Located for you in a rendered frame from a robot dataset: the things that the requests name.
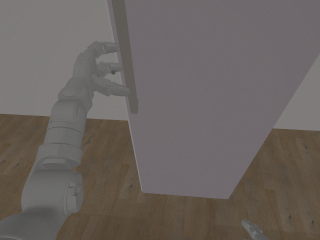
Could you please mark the robot right hand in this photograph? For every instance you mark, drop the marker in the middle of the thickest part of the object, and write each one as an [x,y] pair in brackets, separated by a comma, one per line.
[254,230]

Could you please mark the robot left hand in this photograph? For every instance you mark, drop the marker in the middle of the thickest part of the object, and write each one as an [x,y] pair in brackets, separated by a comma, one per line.
[86,67]

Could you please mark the robot left forearm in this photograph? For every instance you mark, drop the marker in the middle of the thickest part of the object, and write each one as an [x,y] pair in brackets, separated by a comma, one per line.
[61,149]

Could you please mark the handle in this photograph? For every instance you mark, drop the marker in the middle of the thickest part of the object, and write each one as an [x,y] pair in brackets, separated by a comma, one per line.
[120,16]

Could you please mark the fridge door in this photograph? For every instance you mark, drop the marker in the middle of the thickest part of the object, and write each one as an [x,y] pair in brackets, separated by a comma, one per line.
[212,78]

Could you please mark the robot left upper arm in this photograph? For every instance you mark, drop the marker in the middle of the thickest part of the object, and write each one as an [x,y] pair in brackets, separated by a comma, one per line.
[50,196]

